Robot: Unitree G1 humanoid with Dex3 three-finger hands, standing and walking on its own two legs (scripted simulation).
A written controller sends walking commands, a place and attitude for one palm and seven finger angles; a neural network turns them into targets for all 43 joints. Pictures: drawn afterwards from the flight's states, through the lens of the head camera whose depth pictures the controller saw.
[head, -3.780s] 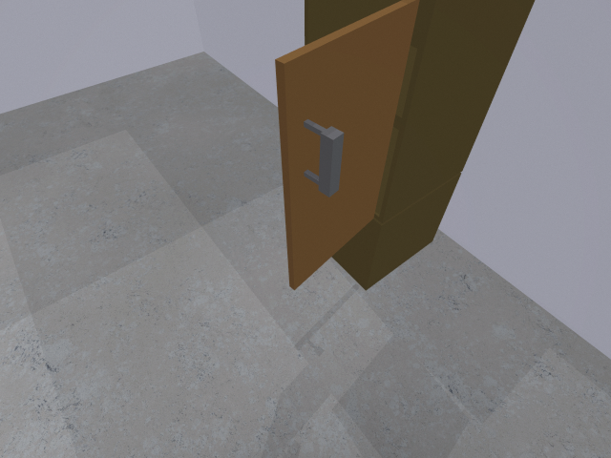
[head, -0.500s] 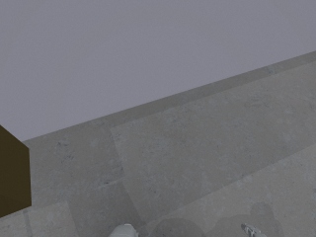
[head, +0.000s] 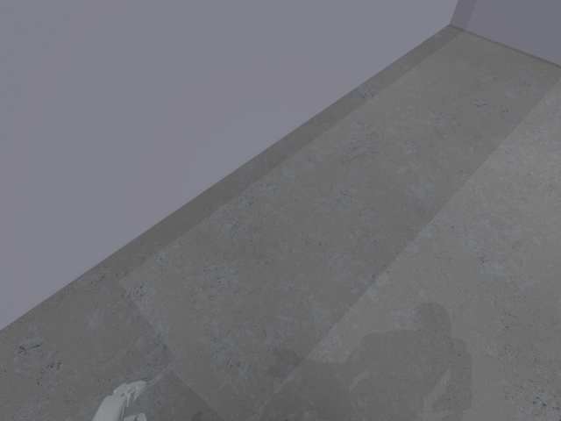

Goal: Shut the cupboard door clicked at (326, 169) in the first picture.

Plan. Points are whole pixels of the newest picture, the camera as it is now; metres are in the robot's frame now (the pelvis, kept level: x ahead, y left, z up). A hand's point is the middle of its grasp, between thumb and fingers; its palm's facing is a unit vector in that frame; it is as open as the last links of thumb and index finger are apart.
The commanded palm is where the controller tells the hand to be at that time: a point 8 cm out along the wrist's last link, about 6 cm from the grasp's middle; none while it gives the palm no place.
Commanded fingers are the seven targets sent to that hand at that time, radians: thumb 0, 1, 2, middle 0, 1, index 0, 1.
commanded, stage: walk around to get in front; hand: left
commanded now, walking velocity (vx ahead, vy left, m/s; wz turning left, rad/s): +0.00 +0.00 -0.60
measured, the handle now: out of the picture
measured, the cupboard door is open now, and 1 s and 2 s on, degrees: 99 99 99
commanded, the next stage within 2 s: walk to a spot facing it in 1.68 s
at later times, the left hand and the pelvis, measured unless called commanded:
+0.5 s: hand (183, 381) +0.19 +0.18 -0.15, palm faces -0.26 -0.95 -0.17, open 7.4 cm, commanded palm none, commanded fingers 0.00 0.90 0.90 -0.20 -0.30 -0.20 -0.30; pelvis +0.06 +0.00 +0.02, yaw -17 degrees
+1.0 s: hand (295, 295) +0.34 +0.00 -0.14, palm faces -0.53 -0.82 -0.21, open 7.3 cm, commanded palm none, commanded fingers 0.00 0.90 0.90 -0.20 -0.30 -0.20 -0.30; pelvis +0.19 -0.14 +0.02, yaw -34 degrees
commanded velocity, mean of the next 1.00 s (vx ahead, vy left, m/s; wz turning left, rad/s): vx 0.25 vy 0.00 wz -0.53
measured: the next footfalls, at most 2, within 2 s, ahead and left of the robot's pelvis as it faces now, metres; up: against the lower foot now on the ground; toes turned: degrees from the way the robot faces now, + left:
left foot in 0.32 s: +0.10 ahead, +0.12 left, +0.00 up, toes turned -8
right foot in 0.72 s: +0.14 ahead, -0.20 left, +0.00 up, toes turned -34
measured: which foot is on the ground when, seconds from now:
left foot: up 0.00-0.30, down 0.32-0.74, up 0.76-1.00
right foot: down 0.00-0.32, up 0.34-0.70, down 0.72-1.00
